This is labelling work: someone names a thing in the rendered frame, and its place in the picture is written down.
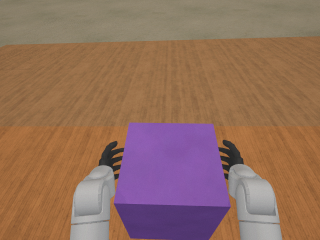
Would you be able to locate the left robot forearm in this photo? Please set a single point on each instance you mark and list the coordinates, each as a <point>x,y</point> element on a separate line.
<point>91,205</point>

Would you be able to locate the robot right hand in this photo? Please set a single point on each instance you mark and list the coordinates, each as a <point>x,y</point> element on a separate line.
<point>233,159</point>

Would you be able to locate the robot left hand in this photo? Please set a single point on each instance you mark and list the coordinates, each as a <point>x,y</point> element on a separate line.
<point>107,160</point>

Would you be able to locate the carton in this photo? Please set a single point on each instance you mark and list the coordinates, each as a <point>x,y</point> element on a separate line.
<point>171,184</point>

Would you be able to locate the right robot forearm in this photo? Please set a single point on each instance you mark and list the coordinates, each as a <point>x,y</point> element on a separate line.
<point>256,204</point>

